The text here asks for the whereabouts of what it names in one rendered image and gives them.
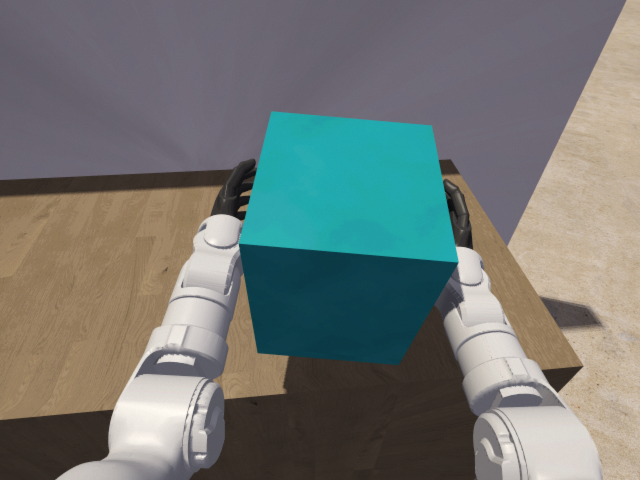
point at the left robot upper arm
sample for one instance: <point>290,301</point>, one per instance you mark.
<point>166,427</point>

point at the left robot hand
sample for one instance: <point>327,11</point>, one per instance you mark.
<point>228,200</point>

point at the right robot forearm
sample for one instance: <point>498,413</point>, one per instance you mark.
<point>496,371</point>

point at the right robot hand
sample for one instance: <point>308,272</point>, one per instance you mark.
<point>459,215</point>

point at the pedestal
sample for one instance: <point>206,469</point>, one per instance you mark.
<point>88,265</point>

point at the left robot forearm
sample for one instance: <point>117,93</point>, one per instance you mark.
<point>191,340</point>

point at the right robot upper arm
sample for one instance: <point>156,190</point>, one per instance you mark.
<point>533,443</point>

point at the carton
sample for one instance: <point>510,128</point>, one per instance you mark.
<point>347,241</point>

